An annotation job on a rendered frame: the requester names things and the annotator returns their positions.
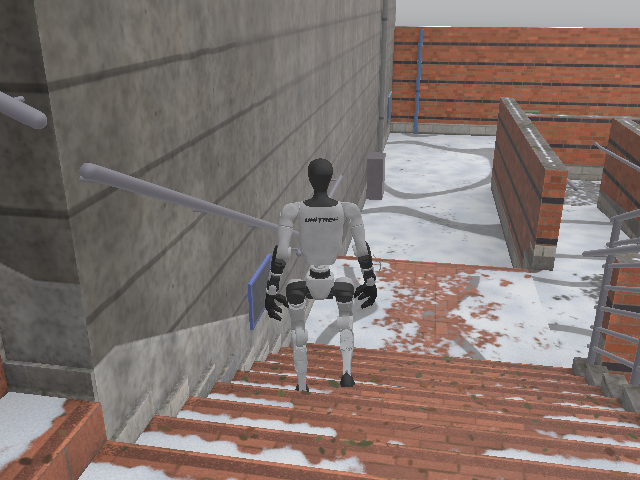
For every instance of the humanoid robot head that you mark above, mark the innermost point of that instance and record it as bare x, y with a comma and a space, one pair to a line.
320, 172

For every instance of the right robot forearm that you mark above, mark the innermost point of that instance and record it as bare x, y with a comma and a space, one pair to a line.
367, 268

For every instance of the right robot foot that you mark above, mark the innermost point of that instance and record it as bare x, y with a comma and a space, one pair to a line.
347, 380

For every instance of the left robot forearm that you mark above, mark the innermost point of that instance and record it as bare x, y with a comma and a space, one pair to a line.
275, 274

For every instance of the robot left upper arm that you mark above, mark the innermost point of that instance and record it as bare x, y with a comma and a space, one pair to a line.
288, 212

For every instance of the robot right upper arm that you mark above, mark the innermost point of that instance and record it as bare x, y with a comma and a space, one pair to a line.
356, 225

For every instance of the left robot hand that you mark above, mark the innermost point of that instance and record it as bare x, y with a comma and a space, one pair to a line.
270, 305

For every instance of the right robot hand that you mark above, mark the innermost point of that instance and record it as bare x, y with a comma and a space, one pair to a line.
367, 291

